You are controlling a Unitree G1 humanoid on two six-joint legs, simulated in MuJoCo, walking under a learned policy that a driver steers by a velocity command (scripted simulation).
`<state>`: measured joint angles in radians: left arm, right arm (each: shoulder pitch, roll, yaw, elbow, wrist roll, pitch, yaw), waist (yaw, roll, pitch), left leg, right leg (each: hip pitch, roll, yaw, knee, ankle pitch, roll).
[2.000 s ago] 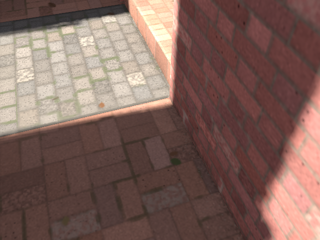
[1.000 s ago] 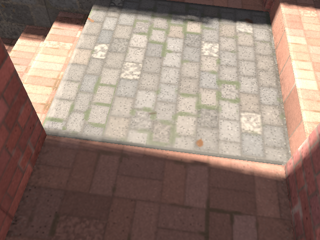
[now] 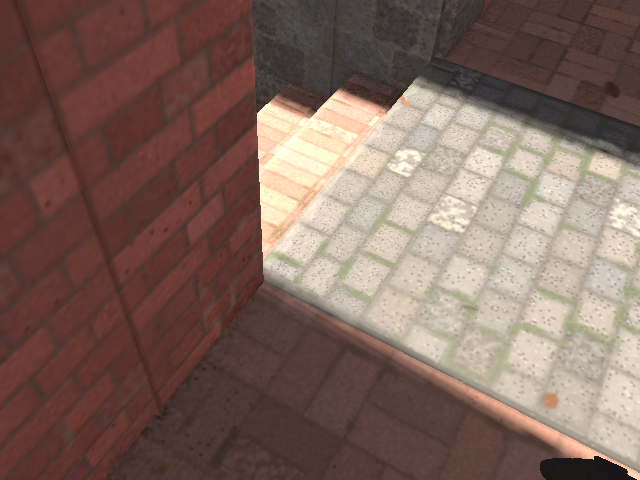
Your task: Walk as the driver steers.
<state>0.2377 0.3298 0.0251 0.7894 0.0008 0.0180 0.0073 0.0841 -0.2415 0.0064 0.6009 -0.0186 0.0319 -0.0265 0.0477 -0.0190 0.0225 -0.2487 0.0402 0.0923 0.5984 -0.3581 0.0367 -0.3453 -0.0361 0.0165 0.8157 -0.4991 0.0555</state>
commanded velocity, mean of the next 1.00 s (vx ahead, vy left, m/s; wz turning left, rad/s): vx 0.14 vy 0.00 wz -0.47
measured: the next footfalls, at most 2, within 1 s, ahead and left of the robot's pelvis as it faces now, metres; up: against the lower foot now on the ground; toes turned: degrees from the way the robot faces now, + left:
right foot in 0.26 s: +0.04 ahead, -0.16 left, +0.00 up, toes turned -14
left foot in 0.72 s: +0.36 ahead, -0.07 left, +0.00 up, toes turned -29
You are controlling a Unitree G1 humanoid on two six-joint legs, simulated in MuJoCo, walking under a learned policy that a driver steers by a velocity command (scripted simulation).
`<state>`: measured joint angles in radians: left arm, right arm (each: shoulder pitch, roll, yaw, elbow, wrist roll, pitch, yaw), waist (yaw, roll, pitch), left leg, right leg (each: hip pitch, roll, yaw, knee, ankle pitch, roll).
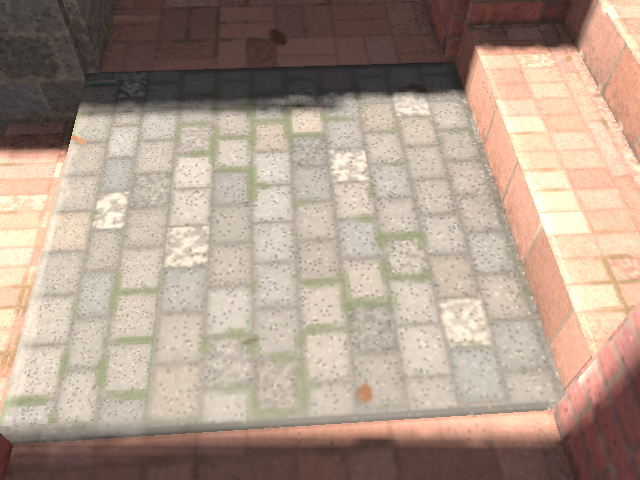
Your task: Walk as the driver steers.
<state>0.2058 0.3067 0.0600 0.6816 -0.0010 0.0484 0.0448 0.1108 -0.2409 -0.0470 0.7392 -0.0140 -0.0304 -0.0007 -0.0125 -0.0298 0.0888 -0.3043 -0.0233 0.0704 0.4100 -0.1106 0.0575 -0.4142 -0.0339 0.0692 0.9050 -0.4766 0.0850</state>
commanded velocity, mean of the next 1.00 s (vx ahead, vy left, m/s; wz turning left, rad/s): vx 0.19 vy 0.00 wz -0.05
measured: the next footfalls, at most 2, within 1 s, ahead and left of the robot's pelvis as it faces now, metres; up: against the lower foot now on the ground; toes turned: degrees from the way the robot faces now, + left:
right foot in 0.12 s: +0.06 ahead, -0.15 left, +0.00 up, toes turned +0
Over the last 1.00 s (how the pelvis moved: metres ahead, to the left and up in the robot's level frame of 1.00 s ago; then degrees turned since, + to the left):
0.21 -0.10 0.01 -31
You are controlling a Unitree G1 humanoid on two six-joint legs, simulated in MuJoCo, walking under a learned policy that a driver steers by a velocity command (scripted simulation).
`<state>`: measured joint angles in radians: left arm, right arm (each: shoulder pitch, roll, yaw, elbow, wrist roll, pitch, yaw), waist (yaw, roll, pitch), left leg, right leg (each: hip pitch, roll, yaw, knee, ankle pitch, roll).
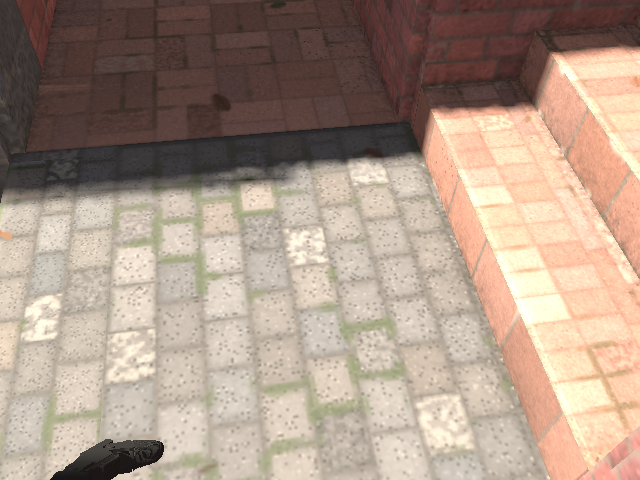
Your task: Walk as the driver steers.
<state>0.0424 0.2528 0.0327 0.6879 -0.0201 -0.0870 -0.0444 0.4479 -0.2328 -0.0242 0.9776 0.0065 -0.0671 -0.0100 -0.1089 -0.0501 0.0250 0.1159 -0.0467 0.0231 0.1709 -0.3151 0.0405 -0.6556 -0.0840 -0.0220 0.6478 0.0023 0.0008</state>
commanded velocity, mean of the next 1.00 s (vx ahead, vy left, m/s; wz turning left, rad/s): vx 0.15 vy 0.00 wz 0.01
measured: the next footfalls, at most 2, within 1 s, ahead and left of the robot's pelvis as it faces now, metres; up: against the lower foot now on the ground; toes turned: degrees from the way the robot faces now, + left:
right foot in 0.10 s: +0.26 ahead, -0.12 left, +0.00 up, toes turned -2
left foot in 0.54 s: +0.33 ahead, +0.14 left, +0.00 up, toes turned +1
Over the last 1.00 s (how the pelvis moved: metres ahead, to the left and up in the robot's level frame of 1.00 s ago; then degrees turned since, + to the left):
0.23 -0.01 0.00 0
